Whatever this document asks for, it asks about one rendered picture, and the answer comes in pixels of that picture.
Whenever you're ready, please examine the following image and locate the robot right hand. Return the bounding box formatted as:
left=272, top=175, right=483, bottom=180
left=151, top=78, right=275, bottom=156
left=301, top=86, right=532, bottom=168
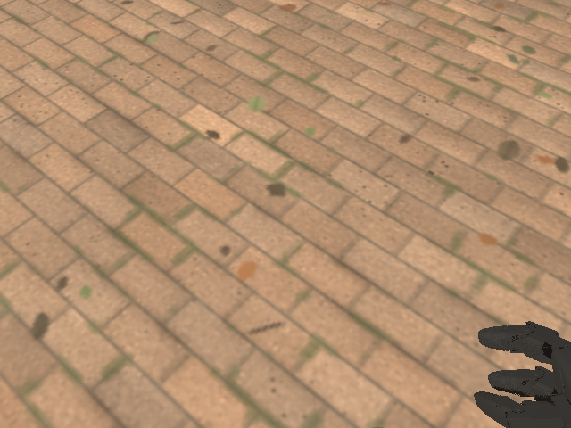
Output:
left=474, top=321, right=571, bottom=428

